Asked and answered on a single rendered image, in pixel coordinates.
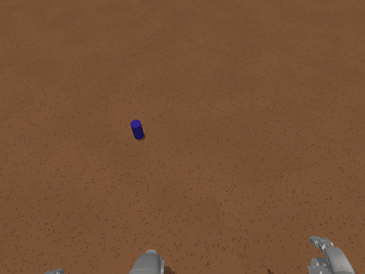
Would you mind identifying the right robot hand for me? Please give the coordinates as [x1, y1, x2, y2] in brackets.
[307, 236, 355, 274]

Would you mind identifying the can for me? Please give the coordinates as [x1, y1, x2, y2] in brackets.
[131, 120, 144, 140]

